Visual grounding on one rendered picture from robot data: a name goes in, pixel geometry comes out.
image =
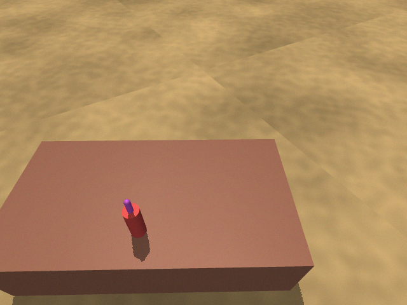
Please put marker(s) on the bottle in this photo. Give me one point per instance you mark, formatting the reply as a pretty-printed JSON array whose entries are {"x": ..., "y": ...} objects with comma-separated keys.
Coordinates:
[{"x": 133, "y": 218}]

